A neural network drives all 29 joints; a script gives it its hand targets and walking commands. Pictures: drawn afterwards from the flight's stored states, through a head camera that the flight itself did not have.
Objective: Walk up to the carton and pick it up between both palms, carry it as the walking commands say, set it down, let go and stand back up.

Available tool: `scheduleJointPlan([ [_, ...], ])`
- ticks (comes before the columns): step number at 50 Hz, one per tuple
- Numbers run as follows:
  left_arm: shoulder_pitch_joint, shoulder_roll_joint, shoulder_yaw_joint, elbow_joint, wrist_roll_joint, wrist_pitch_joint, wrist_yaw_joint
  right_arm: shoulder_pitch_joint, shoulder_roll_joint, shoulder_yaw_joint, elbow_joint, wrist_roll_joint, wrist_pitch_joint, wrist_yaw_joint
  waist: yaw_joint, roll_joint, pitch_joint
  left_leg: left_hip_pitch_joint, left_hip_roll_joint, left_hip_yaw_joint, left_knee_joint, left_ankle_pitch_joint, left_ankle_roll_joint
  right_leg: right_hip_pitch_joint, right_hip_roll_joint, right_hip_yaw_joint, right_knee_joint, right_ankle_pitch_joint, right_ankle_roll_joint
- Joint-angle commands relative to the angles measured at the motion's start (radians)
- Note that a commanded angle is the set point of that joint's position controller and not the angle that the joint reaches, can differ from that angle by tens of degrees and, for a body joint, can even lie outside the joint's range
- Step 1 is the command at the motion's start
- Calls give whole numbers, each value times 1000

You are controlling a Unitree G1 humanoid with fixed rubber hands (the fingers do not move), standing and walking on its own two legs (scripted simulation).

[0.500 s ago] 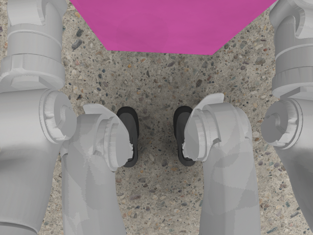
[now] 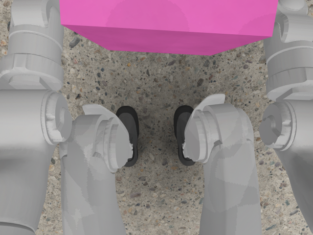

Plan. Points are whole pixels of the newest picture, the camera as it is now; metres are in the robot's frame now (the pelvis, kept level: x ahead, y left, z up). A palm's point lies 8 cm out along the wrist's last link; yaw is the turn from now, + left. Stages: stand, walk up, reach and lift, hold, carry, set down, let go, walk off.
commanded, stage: set down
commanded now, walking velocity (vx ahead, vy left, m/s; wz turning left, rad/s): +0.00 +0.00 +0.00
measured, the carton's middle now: out of the picture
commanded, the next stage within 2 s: let go in 1.66 s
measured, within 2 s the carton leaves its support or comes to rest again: rests again in 0.10 s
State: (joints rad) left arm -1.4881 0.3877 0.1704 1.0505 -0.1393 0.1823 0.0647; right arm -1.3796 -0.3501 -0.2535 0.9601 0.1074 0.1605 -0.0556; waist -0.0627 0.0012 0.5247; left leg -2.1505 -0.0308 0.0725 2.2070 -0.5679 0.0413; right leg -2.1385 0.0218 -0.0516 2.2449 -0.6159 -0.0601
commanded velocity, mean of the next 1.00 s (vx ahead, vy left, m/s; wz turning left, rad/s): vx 0.00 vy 0.00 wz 0.00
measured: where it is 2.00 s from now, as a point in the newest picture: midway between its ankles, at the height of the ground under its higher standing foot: (157, 145)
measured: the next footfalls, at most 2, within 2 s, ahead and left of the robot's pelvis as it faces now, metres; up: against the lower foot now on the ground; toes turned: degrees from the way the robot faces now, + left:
none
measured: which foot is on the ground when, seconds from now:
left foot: down 0.00-1.00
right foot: down 0.00-1.00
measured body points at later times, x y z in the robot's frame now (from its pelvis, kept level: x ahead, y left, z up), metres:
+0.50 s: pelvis +0.00 +0.00 +0.00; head +0.38 -0.03 +0.23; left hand +0.58 +0.16 -0.17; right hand +0.54 -0.27 -0.17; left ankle +0.12 +0.10 -0.33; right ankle +0.11 -0.10 -0.33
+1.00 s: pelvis +0.00 +0.01 +0.09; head +0.38 -0.01 +0.31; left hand +0.59 +0.16 -0.05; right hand +0.55 -0.28 -0.02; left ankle +0.12 +0.10 -0.33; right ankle +0.11 -0.10 -0.33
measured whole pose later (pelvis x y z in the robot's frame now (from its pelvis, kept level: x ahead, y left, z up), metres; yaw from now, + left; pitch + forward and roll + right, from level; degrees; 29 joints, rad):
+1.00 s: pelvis +0.00 +0.01 +0.09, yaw -2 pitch +32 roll +0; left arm -1.34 0.48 0.16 0.44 -0.25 0.54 0.11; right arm -1.29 -0.58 -0.21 0.41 0.26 0.52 -0.04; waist -0.06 0.00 0.53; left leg -1.94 -0.03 0.06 1.93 -0.55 0.06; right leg -1.92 0.05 -0.02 1.95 -0.58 -0.02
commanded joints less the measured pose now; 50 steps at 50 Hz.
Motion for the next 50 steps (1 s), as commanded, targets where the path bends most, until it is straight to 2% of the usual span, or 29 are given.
scheduleJointPlan([
  [1, -382, 208, -46, -116, -73, -78, 66, -391, -283, 56, -88, 87, -66, -53, -45, 28, -1542, 656, -17, -100, -94, 393, -27, 653, 9, 69, -187, 486, 52],
  [2, -413, 231, -53, -193, -89, -85, 68, -404, -286, 55, -163, 92, -80, -61, -75, 21, -1605, 694, -26, -97, -98, 428, -27, 675, 9, 53, -197, 516, 55],
  [6, -344, 271, -28, -228, -97, -94, 66, -390, -286, 83, -215, 145, -80, -51, -9, 2, -1719, 653, -11, -80, -92, 454, -19, 775, 1, 95, -182, 614, 52],
  [8, -309, 256, -49, -200, -89, -84, 60, -346, -319, 65, -232, 149, -73, -41, -30, 29, -1700, 707, -10, -83, -103, 451, -22, 705, 6, 73, -188, 577, 48],
  [9, -302, 242, -59, -137, -108, -79, 59, -323, -319, 74, -107, 143, -63, -38, -53, -2, -1598, 654, 2, -102, -118, 417, -12, 645, -2, 58, -196, 527, 51],
  [10, -293, 240, -60, -208, -112, -82, 57, -324, -294, 109, -221, 160, -68, -40, -48, -59, -1709, 664, -1, -88, -94, 428, -10, 748, -7, 72, -195, 581, 49],
  [12, -278, 290, -31, -91, -70, -80, 55, -303, -277, 115, -78, 147, -55, -19, 8, -36, -1551, 585, -4, -65, -104, 361, -10, 648, -7, 68, -195, 489, 63],
  [13, -284, 263, -28, -180, -81, -84, 53, -344, -266, 107, -202, 170, -61, -22, 16, -42, -1648, 629, 3, -95, -129, 413, -9, 691, -3, 64, -192, 540, 63],
  [15, -305, 288, -36, -190, -80, -83, 51, -342, -347, 53, -161, 143, -58, -19, -29, -6, -1639, 622, 9, -79, -103, 395, -16, 668, -4, 68, -200, 523, 49],
  [16, -267, 310, 5, -163, -68, -78, 43, -310, -301, 110, -131, 162, -49, -7, 19, -40, -1607, 570, 11, -73, -96, 390, -12, 694, -14, 85, -192, 556, 52],
  [18, -259, 299, -6, -130, -66, -76, 41, -281, -305, 89, -59, 143, -46, -8, 1, -58, -1557, 534, 12, -66, -111, 336, -13, 692, -8, 89, -210, 507, 60],
  [19, -276, 315, 11, -283, -90, -77, 43, -296, -308, 110, -281, 181, -50, -8, 7, -105, -1774, 636, 6, -64, -96, 383, -6, 820, -8, 80, -202, 581, 59],
  [20, -299, 347, 6, -404, -75, -76, 49, -321, -355, 74, -312, 162, -39, -13, 35, -48, -1886, 671, -15, -59, -118, 468, -14, 874, 8, 83, -193, 689, 54],
  [21, -263, 358, 15, -346, -81, -62, 59, -292, -397, 46, -320, 165, -32, -28, -18, -89, -1934, 657, -4, -54, -115, 434, -8, 954, 9, 77, -199, 702, 57],
  [25, -294, 390, 13, -632, -124, -1, 73, -295, -406, 87, -557, 216, 26, -47, 13, -38, -2220, 866, -34, -28, -157, 496, -8, 1076, 15, 63, -243, 714, 55],
  [27, -254, 381, -26, -557, -131, 59, 68, -241, -451, 17, -515, 161, 83, -60, -80, -46, -2125, 850, -26, -68, -221, 385, -4, 1013, 13, 30, -285, 599, 59],
  [29, -222, 370, 2, -466, -105, 102, 58, -157, -379, 92, -330, 178, 142, -34, -20, -26, -1988, 757, -30, -37, -221, 334, -8, 974, 8, 73, -326, 536, 46],
  [30, -203, 386, 2, -546, -114, 115, 55, -175, -379, 94, -474, 192, 157, -32, -1, -19, -2119, 826, -32, -37, -230, 351, -8, 1059, 0, 84, -326, 557, 53],
  [32, -125, 323, -17, -577, -136, 160, 48, -183, -358, 103, -551, 203, 190, -21, -7, -74, -2208, 914, -46, -47, -275, 405, -4, 1065, 19, 50, -360, 587, 56],
  [33, -169, 362, 24, -733, -109, 168, 59, -143, -438, 31, -674, 195, 199, -28, -47, -18, -2310, 1016, -42, -38, -267, 443, -14, 1071, 23, 61, -370, 605, 50],
  [34, -207, 394, 10, -845, -115, 191, 63, -209, -437, 28, -755, 207, 220, -23, -7, 19, -2425, 1146, -51, -59, -311, 466, -11, 1076, 30, 18, -372, 599, 57],
  [38, -151, 351, 11, -902, -141, 253, 63, -181, -530, -19, -845, 202, 254, -5, -70, 31, -2513, 1280, -51, -90, -326, 573, -13, 976, 37, 7, -412, 626, 50],
  [42, -121, 343, 52, -850, -102, 309, 62, -156, -516, -16, -841, 191, 300, 21, -53, -2, -2553, 1329, -42, -104, -405, 562, -25, 1001, 41, -2, -492, 596, 58],
  [43, -119, 396, 60, -855, -94, 325, 59, -87, -523, -47, -737, 190, 317, 23, -57, 101, -2465, 1344, -38, -122, -423, 551, -35, 919, 36, 0, -492, 552, 58],
  [44, -64, 344, 46, -736, -107, 325, 52, -105, -494, -3, -705, 187, 315, 36, -36, 11, -2403, 1295, -38, -111, -446, 519, -27, 918, 39, 6, -539, 524, 55],
  [45, -138, 402, 76, -1013, -98, 320, 54, -54, -519, -48, -812, 193, 321, 23, -67, 57, -2603, 1433, -47, -127, -440, 648, -31, 1008, 50, 5, -521, 636, 59],
  [48, -114, 366, 65, -959, -97, 332, 56, -14, -491, -27, -754, 197, 339, 38, -60, 66, -2568, 1541, -40, -147, -491, 693, -39, 905, 53, -9, -573, 590, 64],
  [49, -140, 350, 52, -1078, -93, 335, 52, -41, -471, -22, -855, 227, 336, 45, -26, 127, -2638, 1581, -38, -125, -506, 714, -46, 956, 55, 2, -606, 633, 49],
  [50, -92, 341, 44, -884, -95, 340, 37, -75, -439, -4, -785, 218, 335, 49, -8, 82, -2520, 1496, -40, -115, -529, 659, -39, 933, 55, 0, -634, 590, 59],
])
